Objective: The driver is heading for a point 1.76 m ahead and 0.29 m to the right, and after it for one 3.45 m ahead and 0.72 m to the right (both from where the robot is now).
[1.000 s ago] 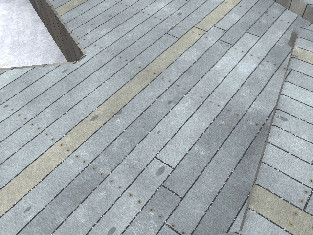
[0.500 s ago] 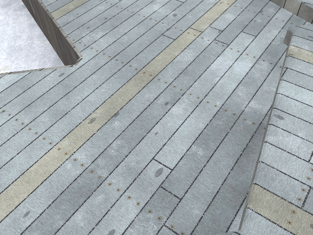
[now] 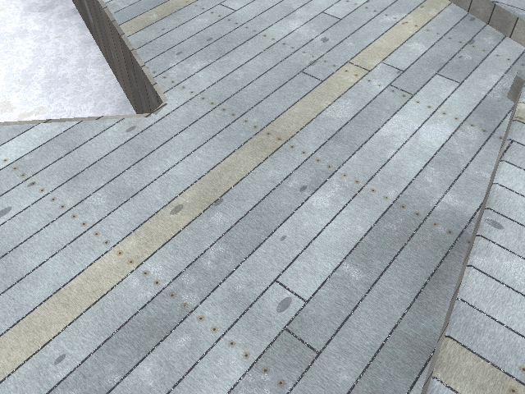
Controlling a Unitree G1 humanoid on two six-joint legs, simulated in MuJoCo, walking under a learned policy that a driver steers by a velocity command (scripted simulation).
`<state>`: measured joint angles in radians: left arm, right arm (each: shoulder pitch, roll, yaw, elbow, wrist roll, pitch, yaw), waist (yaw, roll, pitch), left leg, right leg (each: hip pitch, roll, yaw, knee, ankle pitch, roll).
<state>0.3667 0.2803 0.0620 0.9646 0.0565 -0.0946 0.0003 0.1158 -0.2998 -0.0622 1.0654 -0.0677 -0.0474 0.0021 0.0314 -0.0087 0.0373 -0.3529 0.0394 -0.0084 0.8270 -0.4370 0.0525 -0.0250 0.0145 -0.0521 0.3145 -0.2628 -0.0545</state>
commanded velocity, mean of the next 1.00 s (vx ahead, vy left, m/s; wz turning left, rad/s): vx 0.44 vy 0.00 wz -0.33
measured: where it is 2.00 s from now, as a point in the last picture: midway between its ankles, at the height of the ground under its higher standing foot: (325, 257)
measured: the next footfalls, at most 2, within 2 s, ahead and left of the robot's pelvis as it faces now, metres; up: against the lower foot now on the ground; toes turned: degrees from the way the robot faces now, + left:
left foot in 0.18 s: +0.16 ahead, +0.18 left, +0.00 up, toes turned +2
right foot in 0.62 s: +0.37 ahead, -0.02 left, +0.00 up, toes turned -16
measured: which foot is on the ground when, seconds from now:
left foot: up 0.00-0.16, down 0.18-0.64, up 0.66-1.00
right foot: down 0.00-0.20, up 0.22-0.60, down 0.62-1.00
